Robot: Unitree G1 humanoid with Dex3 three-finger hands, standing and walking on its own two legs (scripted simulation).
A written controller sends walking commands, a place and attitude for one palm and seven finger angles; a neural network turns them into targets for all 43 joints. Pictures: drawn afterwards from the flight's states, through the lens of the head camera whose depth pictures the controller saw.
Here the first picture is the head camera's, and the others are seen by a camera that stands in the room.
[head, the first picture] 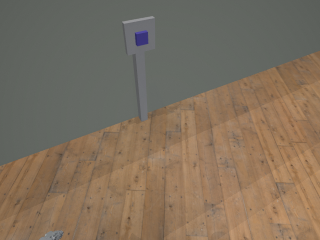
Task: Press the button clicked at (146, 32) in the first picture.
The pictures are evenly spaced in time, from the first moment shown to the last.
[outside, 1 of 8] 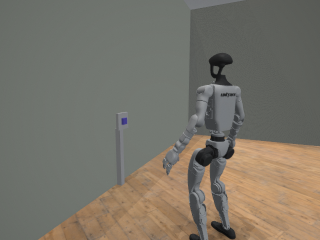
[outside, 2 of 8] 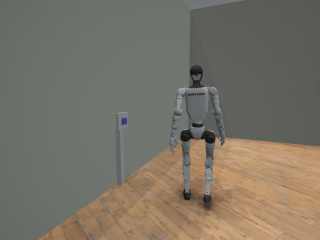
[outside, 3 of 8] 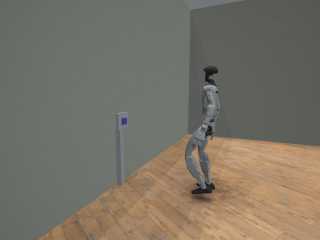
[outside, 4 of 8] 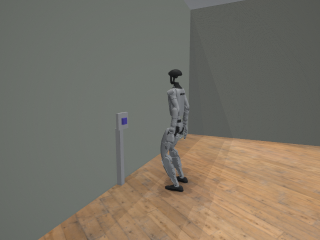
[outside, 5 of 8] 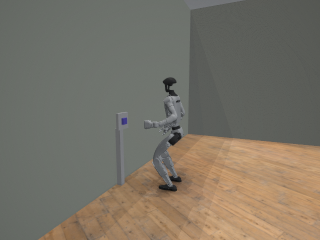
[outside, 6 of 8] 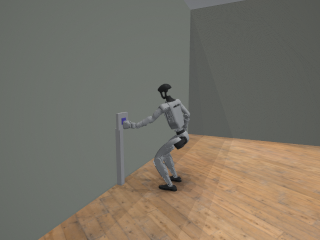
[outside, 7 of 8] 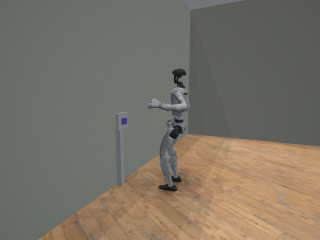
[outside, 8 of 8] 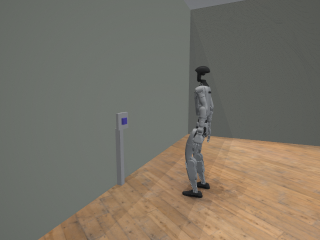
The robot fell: no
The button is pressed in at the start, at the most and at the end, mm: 0 14 0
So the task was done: yes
